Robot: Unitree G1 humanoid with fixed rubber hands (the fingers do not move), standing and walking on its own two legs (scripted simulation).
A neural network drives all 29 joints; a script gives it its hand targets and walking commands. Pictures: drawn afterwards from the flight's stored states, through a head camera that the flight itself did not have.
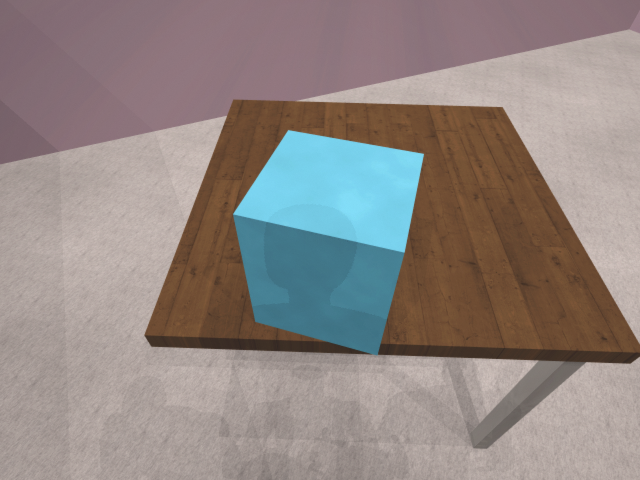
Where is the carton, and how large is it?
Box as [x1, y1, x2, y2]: [233, 130, 423, 354]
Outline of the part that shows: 288,130 233,213 255,321 373,354 377,354 404,252 423,154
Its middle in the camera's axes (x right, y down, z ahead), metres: +0.02 +0.01 +0.61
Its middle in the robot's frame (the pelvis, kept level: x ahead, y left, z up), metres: +0.47 +0.01 +0.02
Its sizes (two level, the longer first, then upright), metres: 0.210 0.200 0.250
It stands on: a table, 0.66 m high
